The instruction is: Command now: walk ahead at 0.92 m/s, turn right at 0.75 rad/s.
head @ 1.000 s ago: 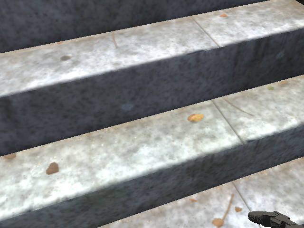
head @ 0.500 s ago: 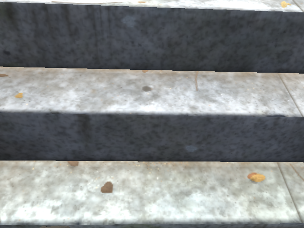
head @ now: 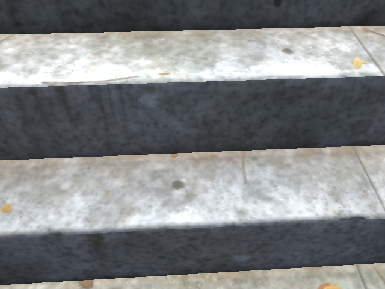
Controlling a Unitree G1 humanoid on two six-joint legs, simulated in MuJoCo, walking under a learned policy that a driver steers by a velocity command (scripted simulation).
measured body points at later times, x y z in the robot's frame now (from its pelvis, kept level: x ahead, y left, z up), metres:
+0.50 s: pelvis +0.17 +0.03 +0.23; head +0.19 +0.00 +0.68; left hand +0.28 +0.25 +0.09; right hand +0.35 -0.21 +0.15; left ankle +0.31 +0.12 -0.38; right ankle +0.12 -0.05 -0.45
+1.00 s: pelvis +0.15 -0.03 +0.19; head +0.13 -0.01 +0.64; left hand +0.32 +0.20 +0.09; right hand +0.33 -0.29 +0.15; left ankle +0.12 +0.04 -0.39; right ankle +0.05 -0.25 -0.50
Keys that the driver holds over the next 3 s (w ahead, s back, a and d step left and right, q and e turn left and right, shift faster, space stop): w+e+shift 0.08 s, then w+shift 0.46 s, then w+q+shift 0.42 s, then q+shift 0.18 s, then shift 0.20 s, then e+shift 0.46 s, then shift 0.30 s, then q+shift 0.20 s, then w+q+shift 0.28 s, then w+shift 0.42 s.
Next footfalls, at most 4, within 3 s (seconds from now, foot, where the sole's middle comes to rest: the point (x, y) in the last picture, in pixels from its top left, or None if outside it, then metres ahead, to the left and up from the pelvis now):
0.46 left None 0.36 0.11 -0.40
0.78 right None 0.19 -0.19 -0.45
1.06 left None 0.12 0.02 -0.65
1.42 right None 0.15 -0.19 -0.65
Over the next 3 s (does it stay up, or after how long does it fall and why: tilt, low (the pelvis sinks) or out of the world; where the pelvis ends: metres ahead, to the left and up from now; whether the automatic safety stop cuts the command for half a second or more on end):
stays up -0.24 -0.28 -0.27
